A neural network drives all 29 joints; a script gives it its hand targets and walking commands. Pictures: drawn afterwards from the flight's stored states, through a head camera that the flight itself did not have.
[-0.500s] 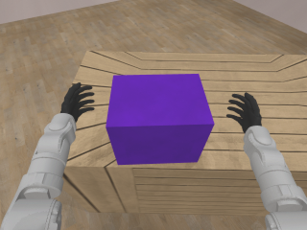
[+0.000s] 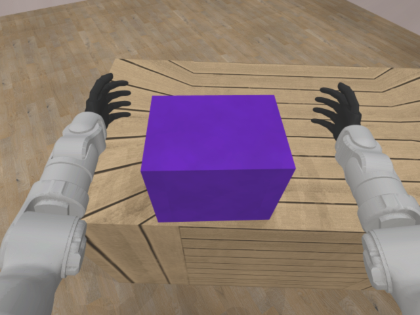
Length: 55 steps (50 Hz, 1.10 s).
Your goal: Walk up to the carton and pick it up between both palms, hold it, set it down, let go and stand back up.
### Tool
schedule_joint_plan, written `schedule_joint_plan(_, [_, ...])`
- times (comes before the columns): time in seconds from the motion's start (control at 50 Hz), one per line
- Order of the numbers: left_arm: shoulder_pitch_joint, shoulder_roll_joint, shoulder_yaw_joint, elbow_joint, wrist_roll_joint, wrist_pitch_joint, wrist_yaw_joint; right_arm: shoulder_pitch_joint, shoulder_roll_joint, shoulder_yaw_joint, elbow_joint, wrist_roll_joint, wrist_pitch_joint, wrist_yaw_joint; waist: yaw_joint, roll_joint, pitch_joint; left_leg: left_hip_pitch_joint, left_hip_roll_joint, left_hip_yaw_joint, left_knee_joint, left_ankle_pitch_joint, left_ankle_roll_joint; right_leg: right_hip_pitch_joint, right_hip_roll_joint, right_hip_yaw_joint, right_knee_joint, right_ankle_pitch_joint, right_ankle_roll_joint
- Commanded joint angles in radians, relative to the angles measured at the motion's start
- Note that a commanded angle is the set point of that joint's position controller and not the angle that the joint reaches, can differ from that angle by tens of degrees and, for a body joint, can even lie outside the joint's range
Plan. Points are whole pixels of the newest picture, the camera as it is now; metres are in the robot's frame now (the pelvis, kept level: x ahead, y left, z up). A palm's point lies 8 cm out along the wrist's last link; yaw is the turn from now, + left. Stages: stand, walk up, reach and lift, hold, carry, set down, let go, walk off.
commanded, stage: reach and lift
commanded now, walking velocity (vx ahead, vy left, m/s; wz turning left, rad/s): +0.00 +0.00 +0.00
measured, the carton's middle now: (213, 161) +0.43 +0.01 +0.01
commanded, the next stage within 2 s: none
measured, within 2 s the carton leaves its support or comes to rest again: neither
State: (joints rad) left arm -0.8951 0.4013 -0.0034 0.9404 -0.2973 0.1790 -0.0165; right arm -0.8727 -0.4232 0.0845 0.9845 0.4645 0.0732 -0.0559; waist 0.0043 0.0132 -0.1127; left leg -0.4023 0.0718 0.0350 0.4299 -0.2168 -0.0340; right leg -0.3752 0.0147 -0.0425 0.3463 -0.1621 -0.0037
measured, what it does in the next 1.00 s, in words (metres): stands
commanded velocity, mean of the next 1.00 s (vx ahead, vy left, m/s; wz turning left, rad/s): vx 0.00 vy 0.00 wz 0.00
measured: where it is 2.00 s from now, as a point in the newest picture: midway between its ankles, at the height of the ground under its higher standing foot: outside the picture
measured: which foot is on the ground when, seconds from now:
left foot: down 0.00-1.00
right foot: down 0.00-1.00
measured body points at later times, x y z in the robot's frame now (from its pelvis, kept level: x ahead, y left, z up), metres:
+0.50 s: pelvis -0.03 +0.00 -0.03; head +0.06 +0.00 +0.41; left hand +0.42 +0.24 +0.02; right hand +0.42 -0.22 +0.01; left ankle -0.02 +0.13 -0.74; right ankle -0.01 -0.12 -0.74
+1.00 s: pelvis -0.03 -0.01 -0.05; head +0.08 -0.01 +0.39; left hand +0.43 +0.20 -0.01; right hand +0.44 -0.19 +0.00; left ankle -0.02 +0.13 -0.74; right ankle -0.01 -0.12 -0.74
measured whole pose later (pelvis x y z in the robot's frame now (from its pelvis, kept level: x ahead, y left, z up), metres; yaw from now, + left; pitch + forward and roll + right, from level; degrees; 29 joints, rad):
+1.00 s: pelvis -0.03 -0.01 -0.05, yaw +1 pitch +28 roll -1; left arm -1.02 0.27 -0.11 1.54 -0.38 -0.43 -0.02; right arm -0.96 -0.26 0.15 1.34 0.41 -0.32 -0.06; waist 0.00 0.01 -0.28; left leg -0.97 0.06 0.01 0.78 -0.29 -0.04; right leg -0.97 -0.01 -0.05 0.76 -0.28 -0.01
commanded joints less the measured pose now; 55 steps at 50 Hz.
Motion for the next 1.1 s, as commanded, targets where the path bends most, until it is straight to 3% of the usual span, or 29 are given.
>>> schedule_joint_plan(0.0, [-0.37,0.151,0.029,0.015,0.015,-0.106,-0.021,-0.38,-0.136,-0.013,-0.017,-0.003,-0.064,0.002,0.0,-0.002,-0.486,0.225,-0.077,0.007,0.042,0.438,-0.022,0.207,0.027,0.006,0.041,0.429,0.021])
schedule_joint_plan(0.02, [-0.339,0.137,0.017,0.084,0.024,-0.132,-0.028,-0.35,-0.116,-0.004,0.061,-0.008,-0.073,0.007,-0.015,-0.018,-0.437,0.219,-0.075,0.001,0.041,0.43,-0.018,0.178,0.026,0.0,0.041,0.405,0.018])
schedule_joint_plan(0.06, [-0.353,0.138,0.016,0.081,0.02,-0.196,-0.03,-0.376,-0.124,0.002,0.004,-0.015,-0.123,0.013,0.002,-0.016,-0.499,0.218,-0.074,0.006,0.046,0.45,-0.021,0.186,0.028,0.0,0.045,0.409,0.018])
schedule_joint_plan(0.14, [-0.341,0.091,-0.014,0.218,0.009,-0.352,-0.023,-0.346,-0.073,0.042,0.14,-0.023,-0.232,0.027,-0.001,0.002,-0.516,0.175,-0.075,-0.004,0.097,0.485,-0.03,0.108,0.023,-0.012,0.088,0.396,0.005])
schedule_joint_plan(0.16, [-0.388,0.127,-0.009,0.148,-0.001,-0.391,-0.017,-0.378,-0.084,0.038,0.049,-0.019,-0.259,0.026,-0.001,0.004,-0.608,0.187,-0.072,0.003,0.093,0.51,-0.034,0.13,0.023,-0.015,0.085,0.431,0.014])
schedule_joint_plan(0.18, [-0.392,0.118,-0.024,0.195,-0.002,-0.418,-0.014,-0.365,-0.086,0.024,0.098,-0.033,-0.273,0.024,-0.023,0.009,-0.605,0.161,-0.07,-0.006,0.116,0.516,-0.037,0.103,0.025,-0.011,0.108,0.45,0.013])
schedule_joint_plan(0.2, [-0.428,0.131,-0.028,0.16,-0.017,-0.444,-0.009,-0.381,-0.102,0.029,0.062,-0.024,-0.293,0.025,-0.016,0.03,-0.663,0.171,-0.075,-0.004,0.127,0.536,-0.046,0.1,0.028,-0.017,0.123,0.465,0.019])
schedule_joint_plan(0.22, [-0.423,0.111,-0.06,0.227,-0.032,-0.471,-0.005,-0.366,-0.085,0.032,0.132,-0.015,-0.311,0.026,-0.03,0.043,-0.632,0.151,-0.072,-0.005,0.151,0.538,-0.047,0.058,0.027,-0.016,0.128,0.444,0.015])
schedule_joint_plan(0.26, [-0.459,0.125,-0.075,0.214,-0.053,-0.52,0.004,-0.402,-0.079,0.032,0.1,-0.018,-0.345,0.029,-0.017,0.044,-0.686,0.13,-0.071,-0.005,0.168,0.529,-0.054,0.02,0.029,-0.026,0.147,0.403,0.013])
schedule_joint_plan(0.28, [-0.48,0.118,-0.099,0.289,-0.075,-0.539,0.005,-0.404,-0.056,0.029,0.141,-0.022,-0.352,0.027,-0.043,0.033,-0.656,0.069,-0.071,-0.006,0.171,0.461,-0.044,-0.017,0.019,-0.019,0.156,0.373,0.017])
schedule_joint_plan(0.3, [-0.506,0.122,-0.117,0.269,-0.091,-0.555,0.007,-0.416,-0.073,0.016,0.122,-0.026,-0.363,0.029,-0.037,0.057,-0.722,0.081,-0.069,-0.008,0.17,0.453,-0.046,-0.024,0.021,-0.019,0.159,0.348,0.016])
schedule_joint_plan(0.32, [-0.487,0.108,-0.128,0.345,-0.094,-0.57,0.009,-0.412,-0.073,0.016,0.175,-0.033,-0.371,0.029,-0.049,0.036,-0.703,0.045,-0.069,-0.006,0.189,0.432,-0.045,-0.051,0.018,-0.027,0.175,0.333,0.018])
schedule_joint_plan(0.38, [-0.533,0.111,-0.159,0.394,-0.129,-0.609,0.015,-0.444,-0.084,0.015,0.2,-0.042,-0.398,0.033,-0.045,0.05,-0.751,-0.005,-0.065,-0.011,0.221,0.385,-0.047,-0.138,0.019,-0.031,0.216,0.249,0.022])
schedule_joint_plan(0.42, [-0.561,0.105,-0.19,0.444,-0.145,-0.628,0.018,-0.469,-0.078,0.011,0.223,-0.033,-0.407,0.039,-0.06,0.059,-0.779,-0.062,-0.068,-0.01,0.253,0.33,-0.042,-0.184,0.012,-0.025,0.25,0.2,0.019])
schedule_joint_plan(0.48, [-0.585,0.104,-0.199,0.465,-0.168,-0.642,0.023,-0.508,-0.073,0.026,0.206,-0.032,-0.414,0.037,-0.032,0.035,-0.837,-0.121,-0.067,-0.002,0.267,0.271,-0.026,-0.197,0.009,-0.026,0.286,0.16,0.02])
schedule_joint_plan(0.5, [-0.578,0.094,-0.213,0.507,-0.181,-0.642,0.019,-0.496,-0.085,0.032,0.226,-0.022,-0.419,0.036,-0.058,0.018,-0.845,-0.143,-0.067,-0.007,0.286,0.282,-0.03,-0.204,0.012,-0.031,0.308,0.195,0.024])
schedule_joint_plan(0.56, [-0.574,0.112,-0.184,0.555,-0.166,-0.648,0.005,-0.486,-0.049,0.067,0.259,-0.02,-0.415,0.037,-0.024,-0.019,-0.837,-0.206,-0.073,0.01,0.29,0.244,-0.018,-0.179,0.01,-0.009,0.328,0.169,0.035])
schedule_joint_plan(0.58, [-0.575,0.115,-0.189,0.566,-0.176,-0.649,0.003,-0.491,-0.057,0.072,0.249,-0.011,-0.415,0.036,-0.032,-0.04,-0.825,-0.236,-0.071,0.011,0.291,0.209,-0.013,-0.17,0.01,-0.009,0.333,0.142,0.036])
schedule_joint_plan(0.66, [-0.571,0.088,-0.206,0.581,-0.169,-0.646,0.005,-0.486,-0.048,0.097,0.3,0.011,-0.418,0.039,-0.023,-0.002,-0.787,-0.239,-0.069,0.014,0.309,0.215,-0.024,-0.231,0.009,-0.01,0.347,0.109,0.026])
schedule_joint_plan(0.68, [-0.561,0.08,-0.205,0.597,-0.162,-0.643,0.003,-0.5,-0.04,0.095,0.307,0.014,-0.419,0.046,-0.004,0.007,-0.764,-0.228,-0.068,0.011,0.307,0.231,-0.026,-0.257,0.017,-0.016,0.342,0.112,0.026])
schedule_joint_plan(0.76, [-0.588,0.117,-0.14,0.472,-0.145,-0.665,0.009,-0.523,-0.033,0.097,0.198,0.003,-0.449,0.036,0.007,-0.001,-0.9,-0.26,-0.083,0.027,0.346,0.305,-0.025,-0.177,0.013,-0.004,0.382,0.246,0.043])
schedule_joint_plan(0.82, [-0.566,0.058,-0.148,0.488,-0.117,-0.657,0.007,-0.516,-0.004,0.074,0.221,-0.017,-0.447,0.032,-0.006,0.01,-0.839,-0.241,-0.077,0.018,0.351,0.306,-0.032,-0.197,0.018,-0.014,0.378,0.225,0.04])
schedule_joint_plan(0.84, [-0.559,0.053,-0.142,0.46,-0.122,-0.659,0.0,-0.502,0.023,0.084,0.218,-0.024,-0.44,0.026,-0.007,-0.027,-0.864,-0.237,-0.078,0.022,0.348,0.3,-0.025,-0.17,0.013,-0.011,0.368,0.226,0.042])
schedule_joint_plan(0.86, [-0.561,0.056,-0.138,0.477,-0.106,-0.658,0.001,-0.49,0.03,0.066,0.232,-0.028,-0.44,0.021,-0.02,0.001,-0.834,-0.247,-0.079,0.017,0.34,0.288,-0.023,-0.181,0.013,-0.01,0.373,0.221,0.043])
schedule_joint_plan(0.88, [-0.54,0.035,-0.108,0.443,-0.094,-0.656,0.0,-0.497,0.045,0.073,0.201,-0.031,-0.442,0.015,0.011,-0.026,-0.861,-0.256,-0.082,0.024,0.343,0.306,-0.022,-0.153,0.016,0.007,0.372,0.244,0.049])
schedule_joint_plan(0.96, [-0.55,0.006,-0.074,0.437,-0.067,-0.649,0.0,-0.512,0.071,0.024,0.197,-0.083,-0.448,-0.018,-0.016,-0.046,-0.862,-0.295,-0.086,0.025,0.349,0.283,-0.022,-0.104,0.007,0.013,0.378,0.286,0.049])
schedule_joint_plan(1.04, [-0.55,-0.001,-0.049,0.422,-0.019,-0.654,0.019,-0.517,0.085,-0.043,0.203,-0.15,-0.46,-0.043,-0.033,0.007,-0.892,-0.234,-0.085,0.027,0.358,0.334,-0.042,-0.152,0.018,0.001,0.367,0.283,0.045])
schedule_joint_plan(1.06, [-0.514,0.003,-0.011,0.401,0.001,-0.66,0.023,-0.484,0.087,-0.034,0.177,-0.157,-0.469,-0.052,-0.004,0.003,-0.93,-0.249,-0.09,0.034,0.365,0.353,-0.044,-0.087,0.011,0.013,0.375,0.369,0.048])
schedule_joint_plan(1.08, [-0.502,-0.031,-0.019,0.412,0.025,-0.649,0.028,-0.47,0.082,-0.052,0.255,-0.164,-0.467,-0.059,-0.039,0.033,-0.878,-0.237,-0.089,0.024,0.359,0.365,-0.052,-0.093,0.01,0.012,0.38,0.378,0.045])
